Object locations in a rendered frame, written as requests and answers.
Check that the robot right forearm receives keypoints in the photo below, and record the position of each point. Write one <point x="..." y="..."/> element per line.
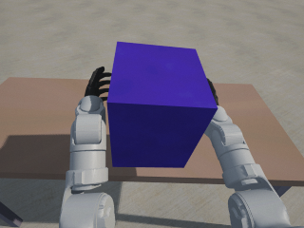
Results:
<point x="240" y="172"/>

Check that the table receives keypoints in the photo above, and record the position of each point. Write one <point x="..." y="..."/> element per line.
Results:
<point x="36" y="115"/>

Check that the right robot upper arm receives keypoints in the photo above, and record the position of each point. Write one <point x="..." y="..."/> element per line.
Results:
<point x="258" y="208"/>

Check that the right robot hand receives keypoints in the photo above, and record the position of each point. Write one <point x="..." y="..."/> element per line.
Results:
<point x="213" y="91"/>

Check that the robot left forearm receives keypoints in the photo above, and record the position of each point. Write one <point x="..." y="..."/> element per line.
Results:
<point x="87" y="167"/>

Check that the carton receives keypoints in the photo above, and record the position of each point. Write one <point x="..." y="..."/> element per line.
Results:
<point x="159" y="104"/>

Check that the left robot upper arm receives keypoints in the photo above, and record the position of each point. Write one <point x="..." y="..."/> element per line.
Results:
<point x="88" y="210"/>

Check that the left robot hand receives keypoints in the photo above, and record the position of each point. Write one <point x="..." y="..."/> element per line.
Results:
<point x="94" y="83"/>

